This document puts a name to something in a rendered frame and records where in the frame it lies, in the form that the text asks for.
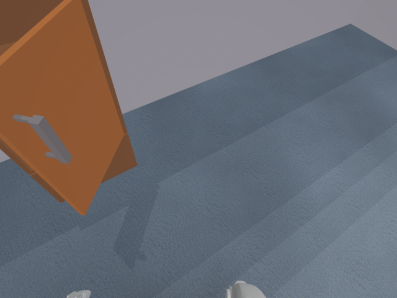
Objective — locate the cupboard door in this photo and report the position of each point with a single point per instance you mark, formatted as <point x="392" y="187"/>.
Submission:
<point x="54" y="71"/>

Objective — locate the handle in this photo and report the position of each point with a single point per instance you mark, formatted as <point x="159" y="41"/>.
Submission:
<point x="48" y="135"/>

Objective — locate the robot right thigh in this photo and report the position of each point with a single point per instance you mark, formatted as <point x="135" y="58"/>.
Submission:
<point x="243" y="290"/>

